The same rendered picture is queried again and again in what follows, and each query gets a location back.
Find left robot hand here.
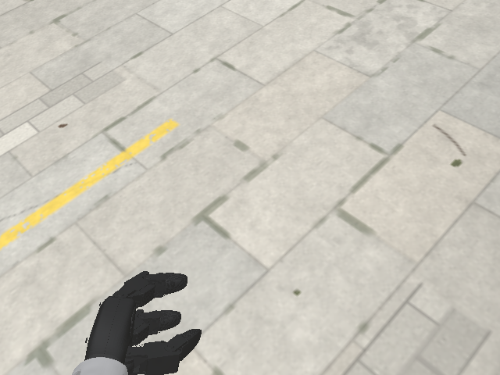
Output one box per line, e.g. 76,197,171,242
84,271,202,375

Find robot left forearm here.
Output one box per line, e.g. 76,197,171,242
72,357,128,375

